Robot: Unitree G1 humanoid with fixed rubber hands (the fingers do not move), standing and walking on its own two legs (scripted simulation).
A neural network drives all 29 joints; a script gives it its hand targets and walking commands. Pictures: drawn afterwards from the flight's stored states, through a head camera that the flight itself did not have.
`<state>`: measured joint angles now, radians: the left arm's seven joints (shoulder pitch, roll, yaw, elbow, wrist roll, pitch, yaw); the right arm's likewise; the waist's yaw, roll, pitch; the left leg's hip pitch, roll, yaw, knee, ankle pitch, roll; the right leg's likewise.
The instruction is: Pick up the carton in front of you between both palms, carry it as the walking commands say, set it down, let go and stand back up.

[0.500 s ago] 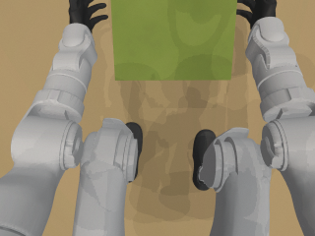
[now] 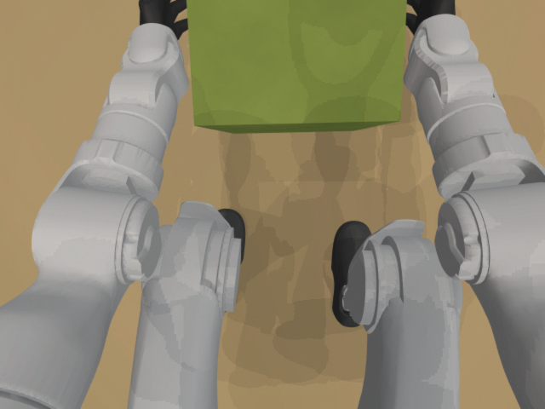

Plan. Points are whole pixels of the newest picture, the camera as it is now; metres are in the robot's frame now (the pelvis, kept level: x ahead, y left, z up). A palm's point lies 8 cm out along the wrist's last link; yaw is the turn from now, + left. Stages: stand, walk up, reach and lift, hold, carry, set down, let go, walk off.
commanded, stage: reach and lift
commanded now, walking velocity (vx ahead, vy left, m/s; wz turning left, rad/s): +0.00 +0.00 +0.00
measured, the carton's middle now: (293, 51) +0.52 +0.02 -0.24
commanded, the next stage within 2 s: none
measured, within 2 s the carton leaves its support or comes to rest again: neither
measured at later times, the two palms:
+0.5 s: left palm out of the picture +0.48 +0.17 +0.03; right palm out of the picture +0.50 -0.13 +0.03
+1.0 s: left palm out of the picture +0.45 +0.16 +0.18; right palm out of the picture +0.46 -0.14 +0.17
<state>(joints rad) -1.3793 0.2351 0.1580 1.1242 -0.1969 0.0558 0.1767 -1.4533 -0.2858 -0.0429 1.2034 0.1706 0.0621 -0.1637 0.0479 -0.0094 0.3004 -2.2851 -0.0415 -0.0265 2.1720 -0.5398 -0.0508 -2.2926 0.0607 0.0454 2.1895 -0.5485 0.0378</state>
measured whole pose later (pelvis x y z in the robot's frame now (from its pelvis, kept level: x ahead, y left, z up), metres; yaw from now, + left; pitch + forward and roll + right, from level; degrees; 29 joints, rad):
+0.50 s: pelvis +0.00 +0.00 +0.09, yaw +0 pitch +42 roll +1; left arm -1.03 0.02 0.49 0.75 0.17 0.31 0.07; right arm -1.09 -0.04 -0.42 0.84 -0.18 0.29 -0.09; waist 0.03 -0.02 -0.14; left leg -2.09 -0.10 -0.07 1.86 -0.50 -0.07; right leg -2.09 0.12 0.08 1.87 -0.51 0.06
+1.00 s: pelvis +0.04 +0.00 +0.22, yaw -1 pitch +35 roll +0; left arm -0.70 -0.06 0.39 0.62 0.14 0.32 0.05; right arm -0.72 0.05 -0.35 0.66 -0.14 0.31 -0.07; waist 0.03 -0.01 -0.23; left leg -1.57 -0.10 -0.10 1.47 -0.50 -0.05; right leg -1.57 0.11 0.10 1.48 -0.51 0.04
